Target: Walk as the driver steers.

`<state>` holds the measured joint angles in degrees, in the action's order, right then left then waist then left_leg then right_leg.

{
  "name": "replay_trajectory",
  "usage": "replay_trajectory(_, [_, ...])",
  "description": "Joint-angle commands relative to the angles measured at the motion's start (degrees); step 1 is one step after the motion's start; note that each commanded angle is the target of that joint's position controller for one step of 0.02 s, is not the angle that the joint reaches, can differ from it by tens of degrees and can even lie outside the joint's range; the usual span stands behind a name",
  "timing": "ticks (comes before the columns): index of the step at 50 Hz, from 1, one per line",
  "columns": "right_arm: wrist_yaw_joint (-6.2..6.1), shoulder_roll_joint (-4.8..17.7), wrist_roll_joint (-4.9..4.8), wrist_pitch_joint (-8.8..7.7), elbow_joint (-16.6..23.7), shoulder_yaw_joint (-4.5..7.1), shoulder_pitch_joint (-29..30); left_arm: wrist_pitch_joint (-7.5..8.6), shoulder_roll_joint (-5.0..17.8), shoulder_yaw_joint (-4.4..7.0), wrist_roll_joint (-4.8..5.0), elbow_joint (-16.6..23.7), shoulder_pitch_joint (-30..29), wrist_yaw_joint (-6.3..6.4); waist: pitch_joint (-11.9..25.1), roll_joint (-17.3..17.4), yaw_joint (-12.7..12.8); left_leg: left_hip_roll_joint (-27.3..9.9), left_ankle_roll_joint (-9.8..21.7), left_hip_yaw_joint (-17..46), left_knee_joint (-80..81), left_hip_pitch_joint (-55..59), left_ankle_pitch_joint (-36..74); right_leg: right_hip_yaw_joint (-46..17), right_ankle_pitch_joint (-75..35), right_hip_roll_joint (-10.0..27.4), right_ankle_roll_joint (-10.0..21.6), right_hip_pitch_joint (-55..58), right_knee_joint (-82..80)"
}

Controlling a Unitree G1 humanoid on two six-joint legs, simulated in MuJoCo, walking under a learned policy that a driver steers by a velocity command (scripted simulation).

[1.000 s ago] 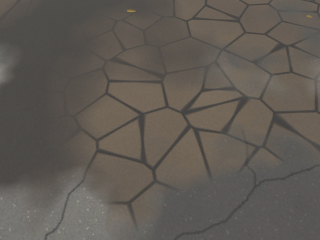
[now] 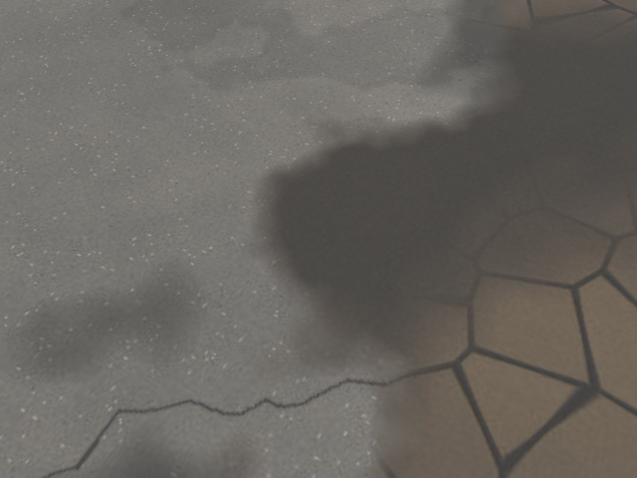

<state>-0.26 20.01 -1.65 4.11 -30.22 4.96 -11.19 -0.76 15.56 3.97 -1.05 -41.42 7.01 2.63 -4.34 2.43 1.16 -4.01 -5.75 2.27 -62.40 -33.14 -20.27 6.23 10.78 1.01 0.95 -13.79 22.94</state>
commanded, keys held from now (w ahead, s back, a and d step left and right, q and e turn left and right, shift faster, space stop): q+shift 0.14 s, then w+q+shift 0.04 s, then w+shift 0.50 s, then w+e+shift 0.32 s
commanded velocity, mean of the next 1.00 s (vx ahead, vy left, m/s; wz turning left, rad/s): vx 0.63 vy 0.00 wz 0.26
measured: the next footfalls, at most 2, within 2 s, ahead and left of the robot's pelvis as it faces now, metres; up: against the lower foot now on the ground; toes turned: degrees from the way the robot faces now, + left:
left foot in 0.20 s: +0.03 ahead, +0.15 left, +0.00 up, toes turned +15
right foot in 0.68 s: +0.45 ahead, +0.06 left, +0.00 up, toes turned +19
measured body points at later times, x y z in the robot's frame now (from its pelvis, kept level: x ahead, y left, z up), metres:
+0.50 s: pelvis +0.12 +0.08 +0.01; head +0.12 +0.11 +0.46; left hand +0.18 +0.39 -0.11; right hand +0.24 -0.17 -0.09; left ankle -0.01 +0.14 -0.74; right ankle +0.31 -0.03 -0.67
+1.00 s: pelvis +0.50 +0.16 +0.00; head +0.53 +0.16 +0.45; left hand +0.36 +0.39 -0.13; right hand +0.79 +0.01 -0.07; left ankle +0.64 +0.36 -0.69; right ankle +0.41 +0.05 -0.74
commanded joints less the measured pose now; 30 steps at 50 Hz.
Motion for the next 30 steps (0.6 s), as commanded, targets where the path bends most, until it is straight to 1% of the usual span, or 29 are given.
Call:
replay_trajectory(1, [0.29,3.0,0.25,-1.12,6.5,0.40,4.8,0.22,12.4,3.41,0.09,3.0,0.3,-0.39,8.2,-10.9,2.3,-2.1,-0.1,-2.2,6.2,-3.5,-0.2,-8.2,-15.2,16.0,11.9,12.7,-6.7])
replay_trajectory(3, [0.57,3.0,0.23,-0.81,5.9,0.47,4.0,0.24,13.1,3.72,0.40,3.1,-1.0,-1.02,8.5,-11.3,1.5,-1.7,0.9,-4.3,11.5,1.8,0.4,-4.6,-16.0,16.3,10.9,10.5,-6.2])
replay_trajectory(4, [0.69,3.2,0.20,-0.52,5.6,0.65,3.7,0.37,13.3,3.89,0.70,3.0,-1.4,-1.39,8.6,-11.7,1.2,-1.2,1.5,-5.3,14.1,4.2,0.4,-3.1,-16.7,16.6,10.3,9.9,-5.5])
replay_trajectory(6, [1.01,3.7,0.13,0.31,5.3,1.14,3.4,0.82,13.6,4.21,1.74,2.6,-1.1,-2.18,8.9,-12.1,0.6,-0.5,3.3,-6.5,19.9,7.9,0.5,-1.5,-17.7,17.9,8.8,10.4,-3.3])
replay_trajectory(7, [1.21,3.9,0.06,0.71,5.1,1.49,2.6,0.99,13.5,4.29,2.26,2.4,-1.2,-2.48,9.3,-11.9,-0.2,0.1,4.5,-7.0,24.1,10.4,1.6,-0.5,-17.7,18.4,7.6,10.7,-1.3])
replay_trajectory(8, [1.16,3.9,-0.22,0.94,3.8,1.88,0.4,1.06,13.3,4.47,3.07,1.8,-0.5,-2.67,10.8,-10.6,-1.4,1.7,6.3,-8.5,28.9,15.8,3.5,0.8,-8.0,18.1,5.8,8.9,0.4])
replay_trajectory(9, [0.91,5.4,-0.70,0.85,1.3,2.89,-5.0,1.20,11.4,4.11,3.48,1.2,0.5,-2.74,11.9,-8.1,-3.3,3.4,8.7,-8.4,31.5,25.0,2.1,2.6,7.3,16.3,3.8,2.5,4.4])
replay_trajectory(10, [0.45,8.9,-1.55,0.18,-2.6,4.58,-15.5,1.25,7.4,2.81,2.49,1.6,-0.7,-3.11,11.7,1.6,-7.4,-0.1,13.6,1.0,36.8,39.1,-4.2,6.7,19.4,11.3,0.7,-12.7,20.2])
replay_trajectory(11, [0.47,16.9,-0.98,-1.79,-2.1,5.63,-19.3,2.15,3.7,1.28,0.56,7.0,-6.2,-3.06,9.1,17.5,-8.3,-15.4,25.5,37.0,46.3,45.7,-25.3,3.8,29.4,1.0,-3.2,-39.2,40.6])
replay_trajectory(12, [1.27,12.6,0.43,-4.73,-1.0,4.03,-17.2,4.04,7.5,2.14,2.35,8.6,-11.7,-3.35,8.1,9.9,-10.4,-18.7,28.1,43.6,53.5,41.5,-33.8,-9.6,24.5,1.2,-1.2,-44.9,46.5])
replay_trajectory(13, [1.08,9.7,0.90,-6.38,-1.4,2.62,-13.2,5.32,9.6,2.71,3.92,8.9,-11.5,-4.04,4.2,10.3,-7.4,-18.0,25.8,38.9,54.8,37.9,-32.6,-10.7,18.3,3.1,0.7,-44.9,45.3])
replay_trajectory(14, [0.78,7.0,0.62,-7.12,-1.1,1.53,-9.9,6.15,10.7,3.10,3.14,6.9,-7.7,-4.32,3.5,8.6,-4.6,-15.5,23.0,32.5,53.4,35.5,-25.2,-10.1,12.4,4.5,1.1,-41.8,42.8])
replay_trajectory(15, [0.36,5.5,0.56,-7.14,-1.0,0.78,-7.0,6.69,10.8,3.23,1.62,5.0,-5.1,-4.36,3.5,7.3,-2.8,-12.7,20.8,26.4,52.3,33.6,-17.3,-9.8,6.3,5.5,0.3,-38.2,39.1])
replay_trajectory(16, [0.00,4.7,1.13,-7.31,-0.9,0.21,-6.1,6.90,10.4,3.22,1.01,3.9,-3.9,-4.62,3.5,7.6,-2.1,-10.1,19.4,21.9,52.7,31.3,-12.8,-9.1,1.3,5.4,-0.5,-34.4,36.5])
replay_trajectory(17, [-0.23,4.8,1.61,-7.62,-1.1,0.10,-6.6,6.90,9.8,2.99,1.04,3.2,-3.9,-4.81,3.6,6.8,-2.2,-8.8,18.9,19.5,53.5,30.7,-9.6,-8.1,-3.2,4.5,-1.4,-33.0,35.0])
replay_trajectory(18, [-0.44,5.3,1.65,-7.94,-1.6,0.16,-7.7,6.77,8.8,2.58,1.17,3.0,-4.5,-4.87,3.2,5.6,-2.6,-8.2,18.6,17.6,54.0,30.5,-6.6,-7.6,-6.7,4.0,-2.3,-32.4,32.4])
replay_trajectory(19, [0.54,7.0,3.24,-7.48,-4.9,0.43,-10.8,3.21,5.4,0.87,-4.91,0.8,-0.9,-6.20,3.7,5.6,-2.2,-3.8,16.5,12.7,55.8,27.5,-4.5,-3.8,-6.7,3.6,-3.7,-28.0,31.8])
replay_trajectory(20, [1.12,6.4,3.05,-7.48,-5.7,0.38,-11.8,1.64,5.4,0.93,-4.20,1.0,-1.2,-6.68,1.9,5.9,-2.3,-3.3,16.5,11.6,56.4,26.1,-3.9,-3.1,-7.2,3.3,-4.5,-27.5,30.5])
replay_trajectory(21, [1.49,5.7,2.77,-7.53,-6.3,0.18,-12.6,0.96,6.0,0.91,-2.92,1.5,-2.7,-6.89,0.8,5.6,-3.1,-3.6,16.7,11.6,57.3,25.8,-4.1,-3.0,-8.0,3.5,-5.0,-28.0,29.1])
replay_trajectory(22, [1.70,5.2,2.57,-7.62,-6.8,0.00,-13.3,0.71,6.4,0.92,-2.09,1.9,-4.1,-7.04,-0.2,5.7,-3.6,-4.2,16.8,11.8,58.0,25.9,-4.3,-3.2,-9.2,3.7,-5.4,-28.5,27.3])
replay_trajectory(23, [1.79,5.1,2.50,-7.77,-7.2,-0.01,-13.8,0.75,6.7,0.89,-1.56,2.4,-5.6,-7.13,-1.1,5.6,-4.1,-4.8,16.9,12.0,58.5,26.6,-4.2,-3.5,-10.4,3.8,-5.4,-29.1,25.1])
replay_trajectory(25, [1.43,6.0,2.54,-8.16,-8.3,0.29,-14.9,1.29,6.8,0.68,-1.26,3.6,-9.0,-7.26,-2.4,4.9,-5.3,-6.4,17.1,12.0,59.3,28.8,-4.0,-3.5,-11.8,3.8,-5.0,-29.4,20.3])
replay_trajectory(26, [1.15,6.4,2.59,-8.37,-8.9,0.39,-15.3,1.53,6.8,0.56,-1.18,4.2,-10.4,-7.35,-3.1,4.6,-5.6,-7.3,17.1,12.2,59.8,30.0,-3.8,-3.7,-11.9,4.0,-4.3,-29.2,18.0])
replay_trajectory(28, [0.64,6.8,2.72,-8.67,-10.3,0.46,-15.6,1.89,6.9,0.40,-1.00,5.4,-11.9,-7.52,-4.6,4.3,-5.7,-9.1,17.1,11.7,60.7,32.6,-1.8,-3.9,-10.7,4.2,-2.2,-28.1,14.3])
replay_trajectory(29, [0.45,6.8,2.79,-8.72,-11.1,0.43,-15.6,2.05,7.0,0.31,-0.97,5.8,-11.9,-7.56,-5.2,4.2,-5.4,-9.7,17.1,11.1,60.7,33.7,0.8,-3.7,-9.1,4.1,-0.9,-26.8,12.8])
replay_trajectory(30, [0.27,7.0,2.85,-8.71,-11.9,0.40,-15.4,2.22,7.1,0.25,-1.00,6.1,-11.3,-7.52,-5.4,4.3,-4.8,-10.2,17.0,10.2,60.2,34.6,5.7,-3.0,-6.4,3.6,0.4,-24.8,11.7])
